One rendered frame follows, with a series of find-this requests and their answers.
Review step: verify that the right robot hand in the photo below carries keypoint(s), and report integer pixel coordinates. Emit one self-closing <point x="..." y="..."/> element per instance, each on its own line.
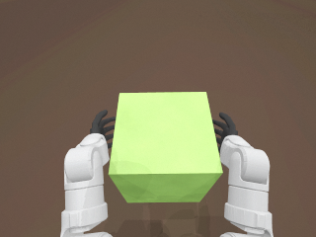
<point x="229" y="128"/>

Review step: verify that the left robot hand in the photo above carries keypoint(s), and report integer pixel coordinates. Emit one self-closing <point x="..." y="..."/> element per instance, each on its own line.
<point x="98" y="126"/>

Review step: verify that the robot right forearm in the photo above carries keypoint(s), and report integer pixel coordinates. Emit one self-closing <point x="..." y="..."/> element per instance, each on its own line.
<point x="248" y="179"/>

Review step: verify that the robot left forearm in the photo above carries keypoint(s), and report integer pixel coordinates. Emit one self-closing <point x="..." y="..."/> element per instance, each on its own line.
<point x="85" y="205"/>

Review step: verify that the carton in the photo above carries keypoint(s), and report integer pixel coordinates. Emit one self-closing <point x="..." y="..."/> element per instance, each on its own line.
<point x="164" y="147"/>

